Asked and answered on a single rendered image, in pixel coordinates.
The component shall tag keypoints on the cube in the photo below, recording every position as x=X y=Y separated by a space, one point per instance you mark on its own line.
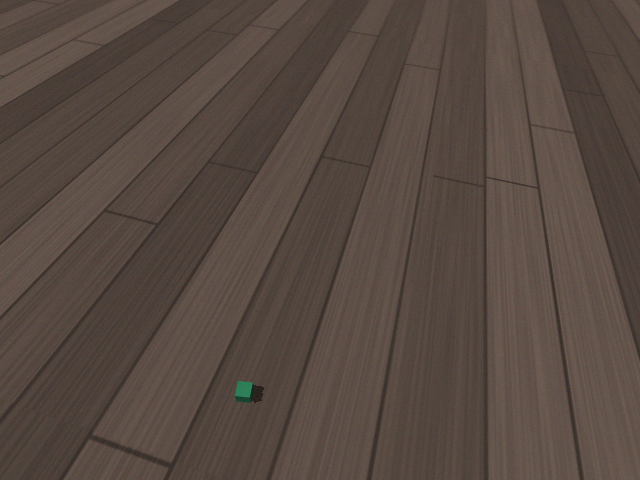
x=244 y=391

